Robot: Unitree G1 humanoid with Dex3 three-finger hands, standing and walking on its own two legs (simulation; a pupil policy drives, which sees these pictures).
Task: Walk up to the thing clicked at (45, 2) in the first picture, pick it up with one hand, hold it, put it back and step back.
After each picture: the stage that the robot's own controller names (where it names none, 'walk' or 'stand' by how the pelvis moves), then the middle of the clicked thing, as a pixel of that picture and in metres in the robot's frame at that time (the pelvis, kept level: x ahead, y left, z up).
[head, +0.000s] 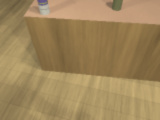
stand; out of the picture +1.05 +0.27 +0.00
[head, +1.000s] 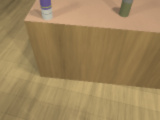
walk; out of the picture +0.94 +0.23 +0.01
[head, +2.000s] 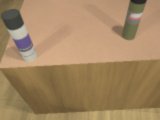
walk; (21, 38) +0.57 +0.26 +0.03
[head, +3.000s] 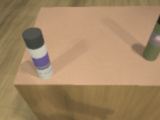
stand; (40, 56) +0.48 +0.20 +0.01
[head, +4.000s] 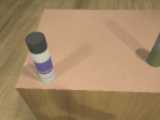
stand; (42, 60) +0.46 +0.19 +0.00
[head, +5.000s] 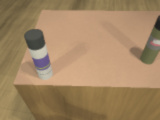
stand; (40, 57) +0.49 +0.20 +0.00
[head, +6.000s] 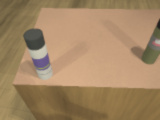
stand; (40, 57) +0.48 +0.20 +0.00
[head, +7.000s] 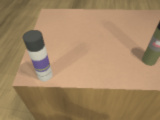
stand; (39, 58) +0.47 +0.20 +0.00
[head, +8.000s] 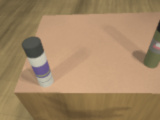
rise first; (39, 64) +0.45 +0.22 +0.00
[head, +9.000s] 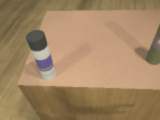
go down; (43, 58) +0.48 +0.21 +0.01
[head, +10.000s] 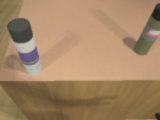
go down; (27, 50) +0.48 +0.20 +0.02
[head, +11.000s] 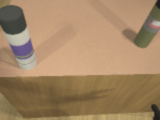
go down; (20, 42) +0.47 +0.20 +0.06
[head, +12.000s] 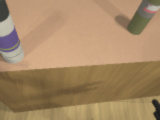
close in; (4, 33) +0.47 +0.21 +0.08
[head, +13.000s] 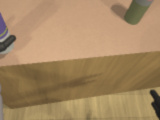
close; out of the picture +0.50 +0.22 +0.10
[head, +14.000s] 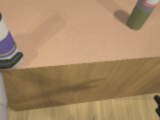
lift; out of the picture +0.45 +0.21 +0.09
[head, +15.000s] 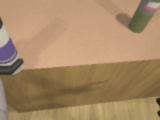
lift; out of the picture +0.43 +0.22 +0.09
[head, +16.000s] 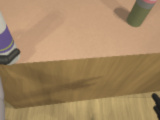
lift; out of the picture +0.46 +0.22 +0.10
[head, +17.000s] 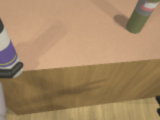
lift; out of the picture +0.42 +0.22 +0.09
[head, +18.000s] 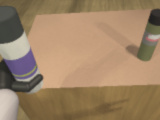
hold; (19, 57) +0.32 +0.18 +0.21
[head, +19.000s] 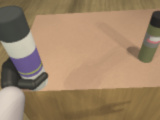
crouch; (25, 55) +0.33 +0.16 +0.20
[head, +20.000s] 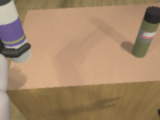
crouch; (8, 25) +0.44 +0.21 +0.22
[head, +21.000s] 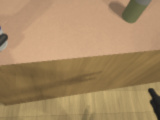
lower; out of the picture +0.51 +0.23 +0.09
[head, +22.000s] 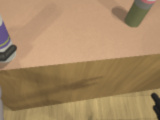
lower; out of the picture +0.48 +0.22 +0.10
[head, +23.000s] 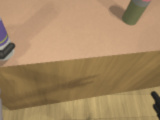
lower; out of the picture +0.48 +0.22 +0.10
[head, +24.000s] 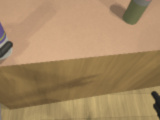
lower; out of the picture +0.49 +0.22 +0.10
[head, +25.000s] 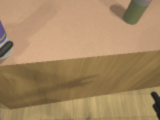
loosen; out of the picture +0.49 +0.22 +0.10
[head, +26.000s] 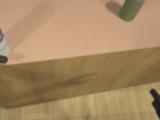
withdraw; out of the picture +0.48 +0.22 +0.10
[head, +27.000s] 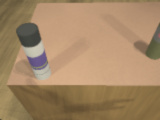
sink last; (36, 55) +0.45 +0.20 +0.05
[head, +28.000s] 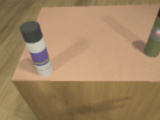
stand; (38, 51) +0.49 +0.21 +0.05
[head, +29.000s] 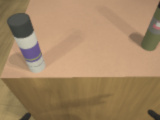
stand; (29, 46) +0.47 +0.22 +0.07
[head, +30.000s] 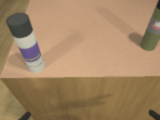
stand; (28, 46) +0.47 +0.22 +0.07
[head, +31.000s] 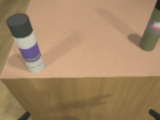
stand; (28, 47) +0.48 +0.22 +0.07
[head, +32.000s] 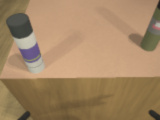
stand; (28, 47) +0.47 +0.22 +0.07
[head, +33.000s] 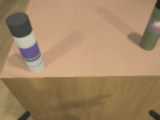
stand; (28, 46) +0.48 +0.22 +0.07
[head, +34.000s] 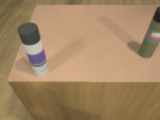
stand; (35, 53) +0.48 +0.21 +0.03
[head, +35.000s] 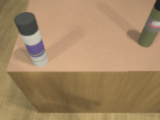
walk; (34, 43) +0.51 +0.21 +0.02
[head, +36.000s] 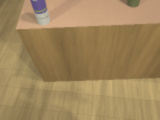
walk; (38, 1) +0.76 +0.23 +0.03
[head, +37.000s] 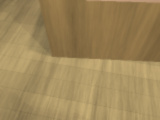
stand; out of the picture +1.08 +0.16 +0.03
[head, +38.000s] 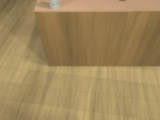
stand; out of the picture +1.08 +0.20 +0.00
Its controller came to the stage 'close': yes
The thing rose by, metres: 0.21
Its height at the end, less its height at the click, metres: +0.00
